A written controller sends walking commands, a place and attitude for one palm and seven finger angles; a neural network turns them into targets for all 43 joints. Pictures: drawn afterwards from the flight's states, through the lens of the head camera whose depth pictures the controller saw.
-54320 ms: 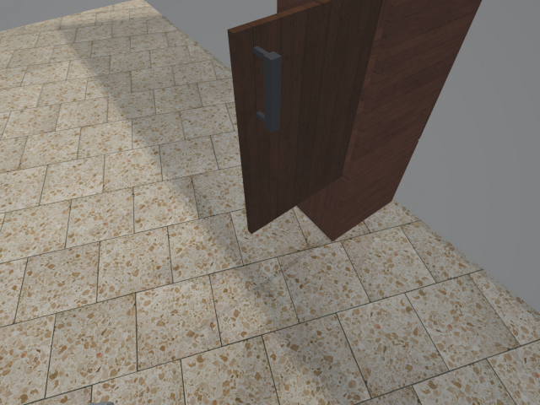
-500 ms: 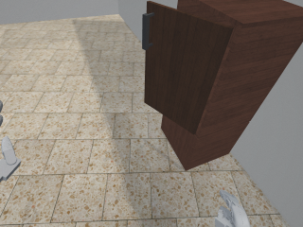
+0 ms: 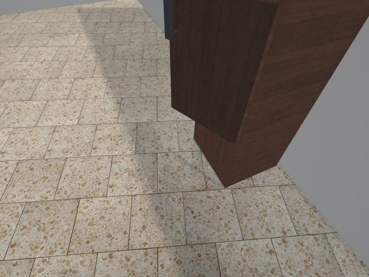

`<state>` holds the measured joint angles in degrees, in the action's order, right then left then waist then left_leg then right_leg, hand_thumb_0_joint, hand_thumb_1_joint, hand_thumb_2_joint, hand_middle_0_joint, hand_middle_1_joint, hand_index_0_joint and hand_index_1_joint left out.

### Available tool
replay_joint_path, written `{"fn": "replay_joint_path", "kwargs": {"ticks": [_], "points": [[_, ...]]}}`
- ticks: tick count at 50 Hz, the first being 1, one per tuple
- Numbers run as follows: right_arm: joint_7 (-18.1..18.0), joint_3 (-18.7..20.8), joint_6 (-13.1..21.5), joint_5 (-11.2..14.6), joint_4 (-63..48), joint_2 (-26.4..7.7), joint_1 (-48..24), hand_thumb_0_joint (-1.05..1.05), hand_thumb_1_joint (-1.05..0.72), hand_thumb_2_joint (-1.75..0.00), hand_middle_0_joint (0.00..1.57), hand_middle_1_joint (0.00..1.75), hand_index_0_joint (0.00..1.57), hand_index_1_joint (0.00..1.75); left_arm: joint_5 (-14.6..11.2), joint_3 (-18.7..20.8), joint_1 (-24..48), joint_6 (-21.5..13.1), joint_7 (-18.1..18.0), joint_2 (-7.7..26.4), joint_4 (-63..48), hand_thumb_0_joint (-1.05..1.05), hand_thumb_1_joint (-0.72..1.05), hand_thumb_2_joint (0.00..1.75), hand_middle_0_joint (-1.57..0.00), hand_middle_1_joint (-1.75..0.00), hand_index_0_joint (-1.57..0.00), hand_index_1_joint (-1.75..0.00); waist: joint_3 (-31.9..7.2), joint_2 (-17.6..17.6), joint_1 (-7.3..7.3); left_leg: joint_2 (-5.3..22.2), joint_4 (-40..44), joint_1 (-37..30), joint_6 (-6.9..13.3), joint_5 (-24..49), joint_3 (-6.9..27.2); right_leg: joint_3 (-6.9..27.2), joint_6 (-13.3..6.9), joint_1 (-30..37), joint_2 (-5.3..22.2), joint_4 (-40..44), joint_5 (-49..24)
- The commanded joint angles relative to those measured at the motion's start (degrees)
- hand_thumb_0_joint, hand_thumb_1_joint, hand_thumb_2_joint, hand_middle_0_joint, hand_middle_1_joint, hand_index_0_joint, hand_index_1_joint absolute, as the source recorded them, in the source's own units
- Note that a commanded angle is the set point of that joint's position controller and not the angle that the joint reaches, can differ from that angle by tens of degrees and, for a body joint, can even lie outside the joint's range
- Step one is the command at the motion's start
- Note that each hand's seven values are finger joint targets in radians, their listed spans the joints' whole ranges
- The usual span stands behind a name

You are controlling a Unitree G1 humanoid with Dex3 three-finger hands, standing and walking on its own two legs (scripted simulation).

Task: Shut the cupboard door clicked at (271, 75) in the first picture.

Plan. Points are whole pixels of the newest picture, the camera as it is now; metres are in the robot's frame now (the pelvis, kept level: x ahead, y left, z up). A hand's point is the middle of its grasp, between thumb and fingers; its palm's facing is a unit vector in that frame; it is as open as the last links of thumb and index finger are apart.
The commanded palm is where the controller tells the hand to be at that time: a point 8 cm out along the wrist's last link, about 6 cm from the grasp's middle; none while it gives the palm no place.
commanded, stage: let the arm hang, fingers relaxed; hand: left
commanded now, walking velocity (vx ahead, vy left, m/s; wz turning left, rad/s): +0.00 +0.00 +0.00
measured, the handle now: (172, 15) +0.92 +0.07 +0.15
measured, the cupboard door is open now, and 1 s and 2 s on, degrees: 26 26 26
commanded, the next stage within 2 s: look to check the result in 0.80 s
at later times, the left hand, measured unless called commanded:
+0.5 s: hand out of the picture +0.01 +0.20 -0.16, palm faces +0.01 -0.97 -0.26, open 7.4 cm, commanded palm none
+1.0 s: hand out of the picture +0.03 +0.18 -0.16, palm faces +0.00 -0.98 -0.21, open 7.4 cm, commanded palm none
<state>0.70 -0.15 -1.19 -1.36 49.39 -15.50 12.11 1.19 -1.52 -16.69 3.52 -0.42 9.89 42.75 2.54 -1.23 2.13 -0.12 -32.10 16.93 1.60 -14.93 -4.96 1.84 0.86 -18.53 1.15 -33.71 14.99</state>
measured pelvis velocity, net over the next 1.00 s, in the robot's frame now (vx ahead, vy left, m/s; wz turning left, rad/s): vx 0.03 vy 0.00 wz -0.02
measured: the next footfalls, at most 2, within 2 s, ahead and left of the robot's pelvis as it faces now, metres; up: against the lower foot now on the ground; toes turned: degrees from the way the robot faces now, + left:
none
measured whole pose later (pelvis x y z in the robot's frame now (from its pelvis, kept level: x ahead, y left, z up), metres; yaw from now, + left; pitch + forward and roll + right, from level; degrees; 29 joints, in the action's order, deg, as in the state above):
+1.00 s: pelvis +0.03 +0.00 +0.01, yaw -1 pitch -1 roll +0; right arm -1.3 0.4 -0.2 -0.5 63.7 -10.3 16.1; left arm 1.0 0.8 -16.1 -0.2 -1.5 10.2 64.8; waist 1.3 0.1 0.4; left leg 0.9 -22.6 8.9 0.9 -12.7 -5.3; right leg 2.2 0.5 -10.1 -0.2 -22.6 11.5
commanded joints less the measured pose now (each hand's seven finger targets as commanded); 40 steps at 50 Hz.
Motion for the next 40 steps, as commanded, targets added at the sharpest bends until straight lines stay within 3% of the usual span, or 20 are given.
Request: {"fn": "replay_joint_path", "kwargs": {"ticks": [1, 3, 5, 8, 11, 18, 24, 32, 40], "points": [[-0.97, 1.50, 0.95, -0.24, -0.46, -4.64, 0.73, 0.00, -0.90, -0.90, 0.20, 0.30, 0.20, 0.30, 0.04, 3.24, 0.44, -3.03, -1.08, 10.65, 0.97, 0.00, 0.90, 0.90, -0.20, -0.30, -0.20, -0.30, -4.13, 6.43, -1.32, 4.64, 8.97, -4.07, -0.03, -1.77, 6.91, 5.55, -3.36, -0.09, 2.87, 10.70, 3.20], [-1.30, 2.06, 0.91, -0.39, 0.96, -4.58, 1.16, 0.00, -0.90, -0.90, 0.20, 0.30, 0.20, 0.30, 0.22, 4.13, -1.36, -3.06, -1.19, 9.27, 4.02, 0.00, 0.90, 0.90, -0.20, -0.30, -0.20, -0.30, -3.65, 12.38, -2.04, 5.66, 12.49, -0.81, 0.13, -7.08, 7.75, 3.23, -3.27, 3.58, 1.61, 10.07, 1.43], [-1.52, 2.45, 0.84, -0.04, 2.32, -5.25, 2.36, 0.00, -0.90, -0.90, 0.20, 0.30, 0.20, 0.30, 0.13, 3.99, -1.96, -3.25, -1.07, 9.87, 6.79, 0.00, 0.90, 0.90, -0.20, -0.30, -0.20, -0.30, -3.52, 12.09, -2.41, 6.43, 13.87, 0.17, 0.35, -8.68, 8.31, 2.44, -3.23, 5.74, 1.34, 10.38, 0.10], [-1.79, 2.68, 0.98, 0.16, 4.42, -5.11, 4.47, 0.00, -0.90, -0.90, 0.20, 0.30, 0.20, 0.30, -0.05, 3.82, -1.86, -3.69, -0.96, 10.01, 10.34, 0.00, 0.90, 0.90, -0.20, -0.30, -0.20, -0.30, -2.30, 9.36, -2.20, 6.36, 13.96, -0.33, 0.19, -7.97, 7.98, 3.07, -3.48, 5.94, 1.66, 11.93, -1.14], [-1.98, 2.80, 0.98, 0.38, 6.07, -4.70, 6.54, 0.00, -0.90, -0.90, 0.20, 0.30, 0.20, 0.30, -0.12, 3.61, -1.44, -3.96, -1.03, 9.87, 13.07, 0.00, 0.90, 0.90, -0.20, -0.30, -0.20, -0.30, -0.20, 2.88, -1.59, 6.20, 12.88, -2.00, 0.20, -6.14, 7.33, 4.59, -3.68, 3.30, 2.56, 14.24, 0.93], [-2.04, 2.64, 0.80, 0.39, 9.41, -3.52, 8.95, 0.00, -0.90, -0.90, 0.20, 0.30, 0.20, 0.30, -0.12, 3.40, -1.85, -3.90, -1.34, 9.02, 16.95, 0.00, 0.90, 0.90, -0.20, -0.30, -0.20, -0.30, 2.53, -2.55, -1.14, 6.13, 12.51, -4.31, 0.58, -5.32, 6.29, 6.02, -3.40, -0.68, 2.85, 16.47, 5.61], [-2.21, 2.36, 1.53, 0.69, 10.82, -3.05, 7.57, 0.00, -0.90, -0.90, 0.20, 0.30, 0.20, 0.30, -0.18, 3.23, -2.68, -4.36, -1.58, 8.23, 18.49, 0.00, 0.90, 0.90, -0.20, -0.30, -0.20, -0.30, 0.32, -0.70, -1.61, 6.69, 13.04, -6.72, 0.55, 0.89, 6.10, 5.24, -3.26, 1.41, 2.61, 14.44, -3.08], [-2.37, 1.82, 1.48, 0.54, 11.95, -0.82, 7.02, 0.00, -0.90, -0.90, 0.20, 0.30, 0.20, 0.30, -0.17, 3.00, -2.68, -4.16, -1.71, 6.78, 19.47, 0.00, 0.90, 0.90, -0.20, -0.30, -0.20, -0.30, 2.44, 2.13, -1.66, 6.69, 14.98, -5.72, 0.05, 0.56, 5.77, 4.30, -2.64, 2.75, 2.69, 14.36, -4.90], [-2.62, 2.05, 1.88, 0.61, 11.98, -1.24, 6.84, 0.00, -0.90, -0.90, 0.20, 0.30, 0.20, 0.30, -0.19, 3.26, -2.08, -4.60, -1.64, 6.92, 19.69, 0.00, 0.90, 0.90, -0.20, -0.30, -0.20, -0.30, -0.03, 2.76, -1.50, 6.76, 14.18, -7.71, 0.07, 5.29, 5.58, 3.98, -2.82, 4.98, 2.97, 14.34, -8.68]]}}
